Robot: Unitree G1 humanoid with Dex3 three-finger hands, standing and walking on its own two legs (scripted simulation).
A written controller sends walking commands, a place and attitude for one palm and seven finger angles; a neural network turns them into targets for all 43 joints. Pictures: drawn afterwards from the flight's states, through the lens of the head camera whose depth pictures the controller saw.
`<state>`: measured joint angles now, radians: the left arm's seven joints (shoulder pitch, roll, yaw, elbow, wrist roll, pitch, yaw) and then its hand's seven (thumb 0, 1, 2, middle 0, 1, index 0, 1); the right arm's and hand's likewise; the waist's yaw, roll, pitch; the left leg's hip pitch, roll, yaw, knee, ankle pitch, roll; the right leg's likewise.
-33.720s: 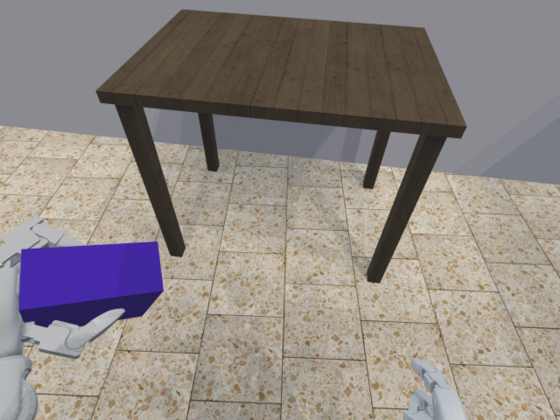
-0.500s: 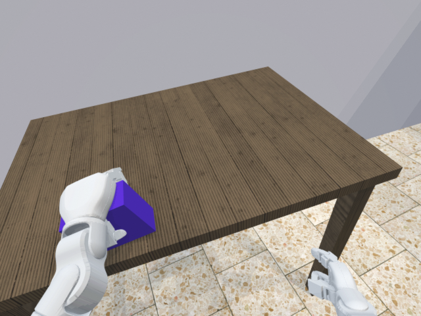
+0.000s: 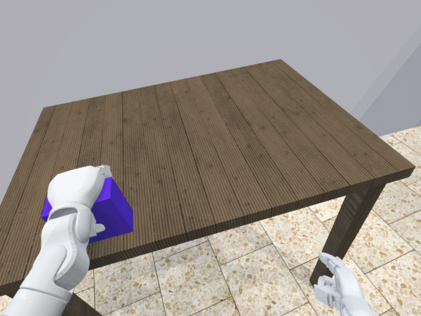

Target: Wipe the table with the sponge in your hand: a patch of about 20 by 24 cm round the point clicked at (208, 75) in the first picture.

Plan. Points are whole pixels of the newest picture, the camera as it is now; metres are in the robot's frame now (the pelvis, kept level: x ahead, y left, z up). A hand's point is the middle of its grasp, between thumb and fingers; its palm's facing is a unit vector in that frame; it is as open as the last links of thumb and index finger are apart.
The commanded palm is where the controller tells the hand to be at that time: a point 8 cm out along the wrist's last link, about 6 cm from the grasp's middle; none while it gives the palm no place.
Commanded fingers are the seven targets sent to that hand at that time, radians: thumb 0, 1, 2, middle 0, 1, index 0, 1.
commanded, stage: wipe forward along the middle lane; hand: left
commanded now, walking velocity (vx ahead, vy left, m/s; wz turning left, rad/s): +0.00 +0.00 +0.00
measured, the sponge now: (97, 218) +0.27 +0.27 +0.06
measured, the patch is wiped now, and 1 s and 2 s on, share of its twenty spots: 1.00 1.00 1.00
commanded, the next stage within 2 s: slide back across to the first lane in 1.34 s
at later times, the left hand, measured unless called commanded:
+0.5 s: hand (94, 183) +0.33 +0.29 +0.10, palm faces -0.03 -0.03 -1.00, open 9.4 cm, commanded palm +0.31 +0.29 +0.13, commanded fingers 0.00 0.10 1.30 -1.20 -1.60 -1.20 -1.60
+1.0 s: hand (96, 165) +0.38 +0.31 +0.10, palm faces -0.07 -0.02 -1.00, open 9.4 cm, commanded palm +0.37 +0.31 +0.14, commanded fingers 0.00 0.10 1.30 -1.20 -1.60 -1.20 -1.60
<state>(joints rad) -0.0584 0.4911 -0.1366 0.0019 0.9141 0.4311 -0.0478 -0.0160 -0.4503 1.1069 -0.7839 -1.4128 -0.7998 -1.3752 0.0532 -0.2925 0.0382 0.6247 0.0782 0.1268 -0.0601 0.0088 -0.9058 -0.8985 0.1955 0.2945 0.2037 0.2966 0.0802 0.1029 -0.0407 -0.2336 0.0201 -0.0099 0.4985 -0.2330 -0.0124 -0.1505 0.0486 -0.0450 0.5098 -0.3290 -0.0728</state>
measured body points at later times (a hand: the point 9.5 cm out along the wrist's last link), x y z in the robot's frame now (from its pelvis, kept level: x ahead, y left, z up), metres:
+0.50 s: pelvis +0.00 +0.01 +0.00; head -0.01 -0.03 +0.45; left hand +0.33 +0.29 +0.15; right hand +0.19 -0.24 -0.11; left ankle +0.02 +0.14 -0.73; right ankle -0.03 -0.07 -0.74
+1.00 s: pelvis +0.00 +0.02 +0.00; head +0.00 +0.00 +0.45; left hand +0.38 +0.31 +0.15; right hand +0.14 -0.23 -0.12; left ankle +0.02 +0.14 -0.74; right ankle -0.03 -0.07 -0.74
